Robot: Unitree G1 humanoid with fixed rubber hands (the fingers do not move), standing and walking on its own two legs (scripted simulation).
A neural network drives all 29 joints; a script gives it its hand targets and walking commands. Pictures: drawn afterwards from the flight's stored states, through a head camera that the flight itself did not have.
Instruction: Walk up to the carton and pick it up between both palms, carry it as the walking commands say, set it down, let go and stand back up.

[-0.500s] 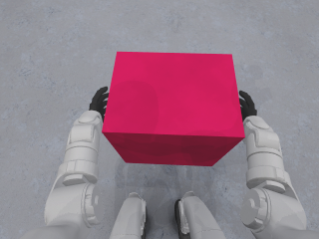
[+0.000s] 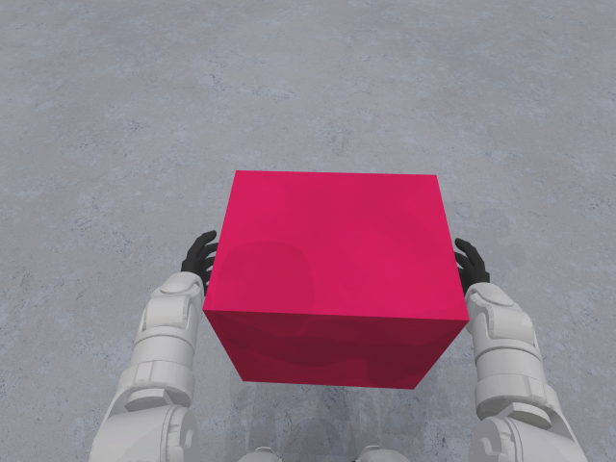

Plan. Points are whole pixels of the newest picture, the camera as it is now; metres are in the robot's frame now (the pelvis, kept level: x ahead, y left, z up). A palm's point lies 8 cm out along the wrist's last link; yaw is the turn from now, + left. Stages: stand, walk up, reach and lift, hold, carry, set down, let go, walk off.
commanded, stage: reach and lift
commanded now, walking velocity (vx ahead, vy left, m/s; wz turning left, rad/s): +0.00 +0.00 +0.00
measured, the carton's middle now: (330, 287) +0.37 -0.03 -0.07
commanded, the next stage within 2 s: hold in 1.92 s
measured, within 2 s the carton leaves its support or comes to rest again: neither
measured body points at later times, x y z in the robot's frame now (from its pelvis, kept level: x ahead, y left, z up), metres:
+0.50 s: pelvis +0.01 +0.00 +0.02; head -0.03 +0.01 +0.47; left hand +0.35 +0.18 +0.05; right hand +0.32 -0.22 +0.06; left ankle +0.05 +0.10 -0.71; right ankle +0.05 -0.13 -0.71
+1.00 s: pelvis +0.01 -0.01 +0.03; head -0.05 +0.00 +0.47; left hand +0.34 +0.17 +0.07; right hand +0.31 -0.22 +0.07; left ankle +0.05 +0.10 -0.71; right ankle +0.05 -0.13 -0.71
